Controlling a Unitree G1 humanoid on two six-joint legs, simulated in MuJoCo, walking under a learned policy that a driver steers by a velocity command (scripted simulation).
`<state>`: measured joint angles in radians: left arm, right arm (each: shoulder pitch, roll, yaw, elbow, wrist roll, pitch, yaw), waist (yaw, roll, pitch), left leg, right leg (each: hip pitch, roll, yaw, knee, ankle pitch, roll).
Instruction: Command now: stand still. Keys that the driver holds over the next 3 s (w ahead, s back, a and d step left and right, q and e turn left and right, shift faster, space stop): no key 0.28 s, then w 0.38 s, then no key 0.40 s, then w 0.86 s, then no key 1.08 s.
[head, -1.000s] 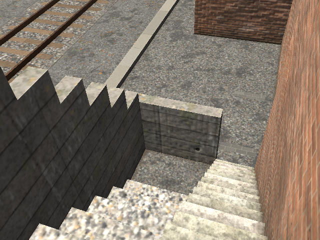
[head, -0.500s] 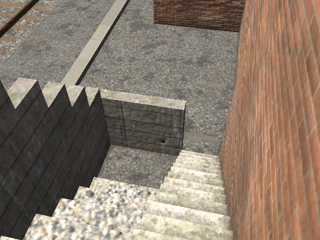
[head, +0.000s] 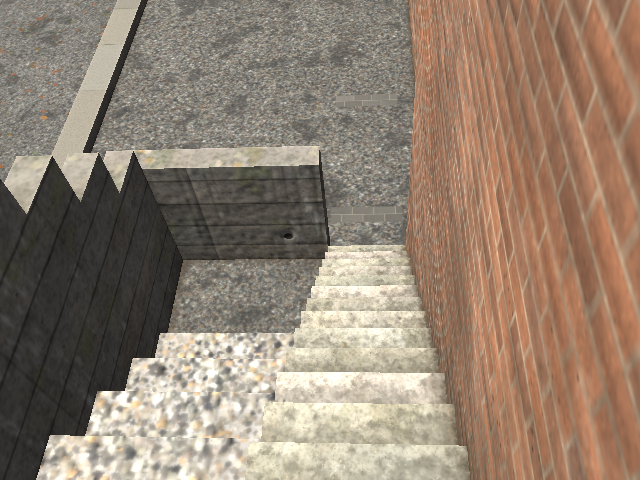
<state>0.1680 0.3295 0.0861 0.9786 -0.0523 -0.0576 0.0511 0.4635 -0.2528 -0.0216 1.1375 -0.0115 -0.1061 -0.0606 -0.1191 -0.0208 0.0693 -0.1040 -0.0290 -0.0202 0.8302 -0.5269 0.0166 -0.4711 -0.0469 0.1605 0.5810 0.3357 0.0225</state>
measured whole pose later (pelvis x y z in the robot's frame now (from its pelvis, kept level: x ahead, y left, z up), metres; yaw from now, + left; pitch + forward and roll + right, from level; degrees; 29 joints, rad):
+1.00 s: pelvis +0.36 -0.02 -0.54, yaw +1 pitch -3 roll +7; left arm 0.37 0.25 0.05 1.02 0.02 -0.05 0.01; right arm 0.41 -0.22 0.00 1.05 -0.03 0.00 -0.04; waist 0.00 -0.08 -0.05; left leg -0.39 0.01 -0.04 1.57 -0.88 0.02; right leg -0.10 -0.09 0.05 0.29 0.07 0.00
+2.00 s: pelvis +0.61 -0.07 -0.80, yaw +1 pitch -1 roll +5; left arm 0.37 0.26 0.06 1.06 -0.01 -0.06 0.00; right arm 0.37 -0.25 -0.02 1.05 -0.06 -0.02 -0.04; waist 0.00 -0.04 -0.02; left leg -0.52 0.00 -0.07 1.85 -0.88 0.08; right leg -0.17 -0.02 0.02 0.51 -0.34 -0.05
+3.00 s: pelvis +0.65 -0.08 -0.79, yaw +2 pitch -1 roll +1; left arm 0.38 0.17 -0.05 1.12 -0.02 -0.03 0.01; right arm 0.26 -0.15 0.03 1.16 0.00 0.01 0.03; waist 0.01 -0.03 -0.03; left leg -0.19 0.00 -0.02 0.34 -0.14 -0.02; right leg -0.04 0.04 -0.08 0.32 -0.28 -0.07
